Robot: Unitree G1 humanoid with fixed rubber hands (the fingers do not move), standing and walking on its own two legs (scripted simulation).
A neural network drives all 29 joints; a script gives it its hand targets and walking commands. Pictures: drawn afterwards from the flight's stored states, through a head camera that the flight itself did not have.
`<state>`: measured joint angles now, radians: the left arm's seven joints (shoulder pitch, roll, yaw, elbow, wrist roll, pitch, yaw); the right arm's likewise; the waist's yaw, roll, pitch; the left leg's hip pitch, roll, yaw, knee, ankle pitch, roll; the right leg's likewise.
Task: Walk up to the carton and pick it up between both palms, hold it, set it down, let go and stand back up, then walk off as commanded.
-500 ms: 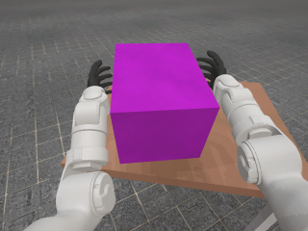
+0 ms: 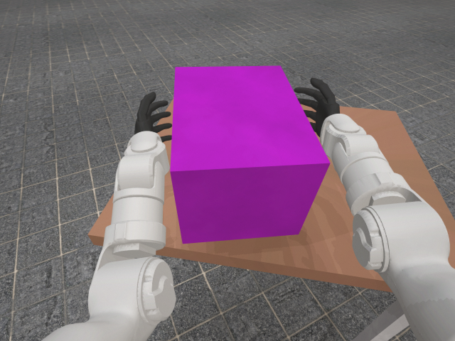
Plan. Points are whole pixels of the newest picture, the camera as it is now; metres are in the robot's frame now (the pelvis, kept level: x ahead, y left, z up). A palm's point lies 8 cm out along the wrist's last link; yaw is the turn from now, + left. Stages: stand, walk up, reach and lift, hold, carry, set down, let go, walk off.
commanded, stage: set down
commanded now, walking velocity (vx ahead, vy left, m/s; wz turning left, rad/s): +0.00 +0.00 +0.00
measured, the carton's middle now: (235, 148) +0.44 +0.03 +0.13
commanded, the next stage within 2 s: none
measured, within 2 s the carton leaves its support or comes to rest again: rests again in 1.30 s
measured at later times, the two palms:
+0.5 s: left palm (154, 150) +0.39 +0.17 +0.17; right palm (322, 129) +0.46 -0.14 +0.18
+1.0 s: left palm (157, 162) +0.39 +0.17 +0.14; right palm (318, 137) +0.46 -0.14 +0.15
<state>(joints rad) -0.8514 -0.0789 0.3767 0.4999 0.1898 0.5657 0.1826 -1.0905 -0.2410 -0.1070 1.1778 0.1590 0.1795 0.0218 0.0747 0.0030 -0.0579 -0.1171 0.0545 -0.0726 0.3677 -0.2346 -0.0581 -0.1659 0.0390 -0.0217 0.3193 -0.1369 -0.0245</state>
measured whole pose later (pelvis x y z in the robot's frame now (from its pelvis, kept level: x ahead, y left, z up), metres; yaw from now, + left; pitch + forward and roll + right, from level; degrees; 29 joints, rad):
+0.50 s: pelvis +0.01 -0.01 +0.00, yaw +0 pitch +3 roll -1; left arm -0.81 -0.12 0.38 0.51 0.19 0.50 0.21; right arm -1.08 -0.26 -0.15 1.24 0.10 0.11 0.08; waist 0.11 0.00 -0.08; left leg -0.18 0.06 -0.07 0.37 -0.23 -0.07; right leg -0.23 0.05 -0.02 0.32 -0.14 -0.04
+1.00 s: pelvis +0.01 -0.01 +0.00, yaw +0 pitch +5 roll -1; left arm -0.74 -0.16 0.38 0.51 0.19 0.41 0.22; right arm -1.03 -0.26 -0.15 1.25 0.06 0.05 0.11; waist 0.12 0.01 -0.10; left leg -0.22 0.07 -0.07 0.37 -0.23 -0.07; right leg -0.27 0.05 -0.02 0.32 -0.13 -0.04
